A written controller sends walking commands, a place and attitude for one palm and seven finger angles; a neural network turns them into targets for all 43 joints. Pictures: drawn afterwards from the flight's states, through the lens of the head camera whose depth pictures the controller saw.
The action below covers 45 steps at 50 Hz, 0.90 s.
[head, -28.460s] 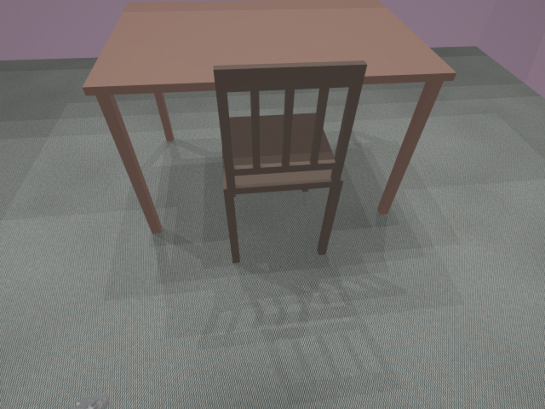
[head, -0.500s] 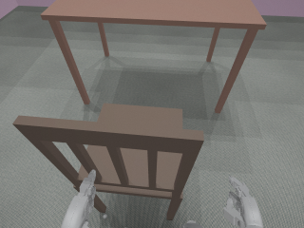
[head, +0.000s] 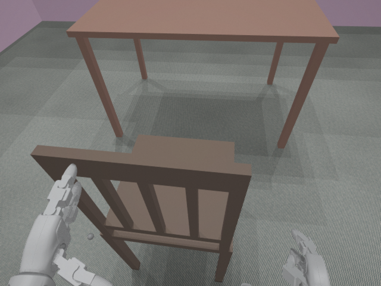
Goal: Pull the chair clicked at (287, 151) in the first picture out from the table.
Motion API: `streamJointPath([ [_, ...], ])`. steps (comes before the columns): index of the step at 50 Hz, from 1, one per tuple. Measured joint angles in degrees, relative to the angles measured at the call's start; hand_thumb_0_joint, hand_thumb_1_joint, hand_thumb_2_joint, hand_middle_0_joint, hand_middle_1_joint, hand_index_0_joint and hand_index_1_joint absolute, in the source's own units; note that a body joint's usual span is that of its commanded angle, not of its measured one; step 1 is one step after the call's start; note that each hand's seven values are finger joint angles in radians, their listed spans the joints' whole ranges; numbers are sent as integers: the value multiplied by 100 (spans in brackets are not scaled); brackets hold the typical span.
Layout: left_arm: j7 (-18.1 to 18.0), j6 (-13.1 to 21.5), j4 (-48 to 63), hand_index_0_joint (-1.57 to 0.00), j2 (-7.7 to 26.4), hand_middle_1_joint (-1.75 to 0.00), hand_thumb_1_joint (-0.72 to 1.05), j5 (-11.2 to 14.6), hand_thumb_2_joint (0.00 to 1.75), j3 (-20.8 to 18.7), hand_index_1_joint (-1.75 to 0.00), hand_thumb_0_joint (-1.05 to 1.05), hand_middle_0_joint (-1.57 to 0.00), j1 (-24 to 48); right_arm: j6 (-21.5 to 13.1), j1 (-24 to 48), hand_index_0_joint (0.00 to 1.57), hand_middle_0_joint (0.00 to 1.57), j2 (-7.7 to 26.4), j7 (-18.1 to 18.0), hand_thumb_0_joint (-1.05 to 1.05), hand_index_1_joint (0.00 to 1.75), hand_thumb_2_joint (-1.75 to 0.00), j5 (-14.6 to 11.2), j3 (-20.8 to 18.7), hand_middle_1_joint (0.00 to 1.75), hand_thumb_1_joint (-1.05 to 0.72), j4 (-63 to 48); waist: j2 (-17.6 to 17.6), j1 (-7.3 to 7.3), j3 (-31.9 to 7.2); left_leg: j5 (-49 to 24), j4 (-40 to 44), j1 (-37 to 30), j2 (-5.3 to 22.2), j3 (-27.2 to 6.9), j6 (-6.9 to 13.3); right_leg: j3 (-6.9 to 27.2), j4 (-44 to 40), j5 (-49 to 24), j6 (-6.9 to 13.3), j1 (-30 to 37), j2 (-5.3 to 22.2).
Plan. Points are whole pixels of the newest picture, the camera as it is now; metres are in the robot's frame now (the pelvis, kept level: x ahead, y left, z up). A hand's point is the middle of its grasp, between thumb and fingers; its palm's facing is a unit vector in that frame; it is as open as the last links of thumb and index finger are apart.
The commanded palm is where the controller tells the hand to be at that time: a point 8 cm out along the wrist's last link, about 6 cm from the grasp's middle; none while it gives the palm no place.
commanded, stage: draw the hand back to the body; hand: left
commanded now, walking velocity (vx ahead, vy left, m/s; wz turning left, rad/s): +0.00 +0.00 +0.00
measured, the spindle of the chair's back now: (153, 208) +0.30 +0.12 -0.04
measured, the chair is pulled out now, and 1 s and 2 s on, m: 0.61 0.61 0.61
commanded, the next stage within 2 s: step back with the hand held close in 1.02 s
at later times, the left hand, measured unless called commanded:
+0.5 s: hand (22, 193) +0.21 +0.25 +0.19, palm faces +0.43 -0.80 -0.42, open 11.4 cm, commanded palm +0.16 +0.30 +0.21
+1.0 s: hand (10, 177) +0.22 +0.26 +0.22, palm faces +0.46 -0.77 -0.43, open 7.5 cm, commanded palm +0.17 +0.30 +0.23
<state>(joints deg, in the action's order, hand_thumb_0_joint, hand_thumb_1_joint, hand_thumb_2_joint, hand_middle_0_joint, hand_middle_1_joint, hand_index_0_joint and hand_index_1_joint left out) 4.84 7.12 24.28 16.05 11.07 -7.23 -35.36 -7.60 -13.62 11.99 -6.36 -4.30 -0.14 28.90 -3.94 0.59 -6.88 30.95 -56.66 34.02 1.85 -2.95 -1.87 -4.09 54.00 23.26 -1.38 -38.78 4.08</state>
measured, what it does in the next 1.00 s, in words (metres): rises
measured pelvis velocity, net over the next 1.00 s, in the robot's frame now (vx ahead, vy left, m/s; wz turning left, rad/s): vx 0.03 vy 0.00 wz -0.02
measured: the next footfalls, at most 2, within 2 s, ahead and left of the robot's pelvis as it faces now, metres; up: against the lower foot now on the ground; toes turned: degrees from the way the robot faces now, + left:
none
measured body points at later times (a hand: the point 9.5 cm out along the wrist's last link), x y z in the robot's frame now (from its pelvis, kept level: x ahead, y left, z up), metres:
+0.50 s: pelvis +0.02 +0.00 +0.05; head +0.01 -0.02 +0.50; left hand +0.18 +0.29 +0.21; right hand +0.22 -0.21 -0.03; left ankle -0.02 +0.14 -0.68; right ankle +0.04 -0.14 -0.68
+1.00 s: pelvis +0.03 +0.00 +0.06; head +0.02 -0.03 +0.50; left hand +0.19 +0.29 +0.24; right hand +0.20 -0.24 -0.04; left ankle -0.02 +0.14 -0.68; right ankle +0.04 -0.14 -0.68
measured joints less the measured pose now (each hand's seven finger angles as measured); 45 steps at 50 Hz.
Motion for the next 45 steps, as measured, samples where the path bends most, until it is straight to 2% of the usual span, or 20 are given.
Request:
streamJointPath([
  [2,-482,-309,56,-2,69,-2,-44,-335,25,18,-3,-1,-2,-71,104,-32,20,21,8,-47,2,30,-90,50,-1,30,-90,-25,4,4,53,-74,253,-318,7,12,-5,-5,-232,-61,0,313,-10],
  [4,-831,-543,79,-3,66,-3,-39,-534,28,29,-4,-1,-3,-164,181,-43,20,20,25,-84,2,30,-90,82,1,30,-90,-15,-3,10,120,-147,494,-626,20,15,1,-19,-473,-127,-1,628,-27],
  [8,-1230,-793,68,-5,120,-6,-26,-724,33,26,-6,-1,-4,-180,198,-49,20,20,82,-137,2,30,-90,132,29,30,-90,103,-12,81,274,-285,916,-1169,31,-3,14,-67,-911,-255,-11,1202,-43],
  [12,-1416,-822,41,-7,220,-9,-13,-796,40,-120,-9,-1,-6,19,111,6,20,20,123,-135,2,30,-90,176,79,30,-90,286,-16,167,415,-426,1296,-1621,19,-12,26,-99,-1286,-378,-24,1671,-38],
  [22,-1477,-612,53,-12,282,-16,23,-823,57,-638,-16,0,-11,448,0,259,20,21,36,17,2,30,-90,255,153,30,-90,556,-46,244,608,-748,2119,-2397,-10,102,51,-27,-1962,-639,-51,2354,-29],
  [36,-1468,-357,25,-19,498,-26,71,-772,81,-1478,-27,1,-18,987,17,302,20,21,114,146,2,30,-90,293,52,30,-90,828,-124,296,797,-1019,2754,-2879,28,177,31,12,-2500,-871,-33,2769,-85],
  [45,-1375,-410,-99,-21,291,-29,86,-767,88,-1212,-30,1,-20,830,79,282,20,21,180,156,2,30,-90,286,-51,30,-90,879,-74,242,908,-1115,2899,-2921,46,211,20,38,-2618,-960,-17,2785,-110],
])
